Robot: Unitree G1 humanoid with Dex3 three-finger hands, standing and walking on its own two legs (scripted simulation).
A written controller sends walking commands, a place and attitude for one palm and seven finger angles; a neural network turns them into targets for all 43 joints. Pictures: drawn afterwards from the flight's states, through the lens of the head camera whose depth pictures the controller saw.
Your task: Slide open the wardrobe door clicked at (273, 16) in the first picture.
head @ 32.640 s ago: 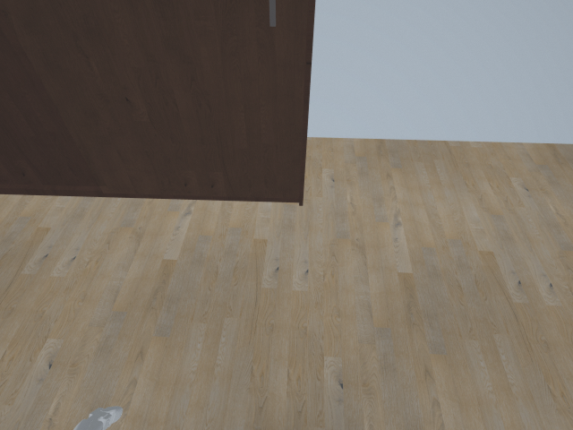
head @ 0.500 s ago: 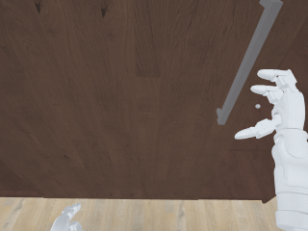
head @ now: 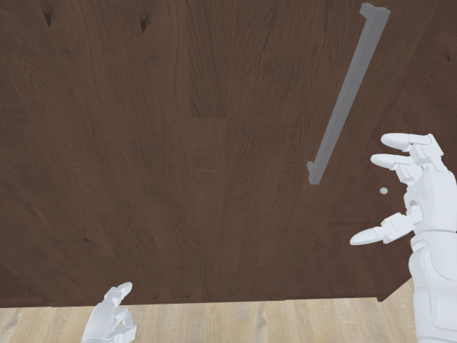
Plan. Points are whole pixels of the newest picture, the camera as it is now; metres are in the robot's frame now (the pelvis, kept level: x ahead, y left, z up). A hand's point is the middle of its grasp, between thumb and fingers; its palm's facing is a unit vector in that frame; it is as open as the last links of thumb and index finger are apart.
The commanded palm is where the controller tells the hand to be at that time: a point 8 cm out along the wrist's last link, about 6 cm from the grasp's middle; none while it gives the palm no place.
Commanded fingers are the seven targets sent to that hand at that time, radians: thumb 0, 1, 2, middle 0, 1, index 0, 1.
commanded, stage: slip the hand off the handle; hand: right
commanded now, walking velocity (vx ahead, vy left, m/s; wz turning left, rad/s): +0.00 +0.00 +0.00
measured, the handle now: (335, 110) +0.43 -0.16 +0.23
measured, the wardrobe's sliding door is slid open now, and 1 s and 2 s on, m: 0.43 0.43 0.43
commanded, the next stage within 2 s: draw the hand back to the body in 0.22 s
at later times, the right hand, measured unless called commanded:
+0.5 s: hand (396, 218) +0.26 -0.22 +0.17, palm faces +0.08 +0.99 -0.07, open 14.7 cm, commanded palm +0.21 -0.27 +0.18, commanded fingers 0.00 0.55 -0.20 0.25 1.15 0.25 1.15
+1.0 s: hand (435, 248) +0.21 -0.25 +0.17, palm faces +0.40 +0.88 -0.25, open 13.9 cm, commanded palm +0.17 -0.28 +0.18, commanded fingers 0.00 0.04 -0.44 0.23 0.85 0.23 0.85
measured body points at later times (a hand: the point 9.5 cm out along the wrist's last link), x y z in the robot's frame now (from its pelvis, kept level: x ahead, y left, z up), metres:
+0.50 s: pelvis -0.01 +0.01 +0.00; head -0.03 +0.03 +0.45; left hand +0.20 +0.23 -0.07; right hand +0.25 -0.27 +0.18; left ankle +0.02 +0.11 -0.74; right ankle +0.00 -0.11 -0.74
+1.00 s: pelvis -0.01 +0.00 +0.01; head -0.03 +0.02 +0.45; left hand +0.20 +0.22 -0.06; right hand +0.19 -0.29 +0.19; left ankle +0.02 +0.11 -0.74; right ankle +0.00 -0.11 -0.74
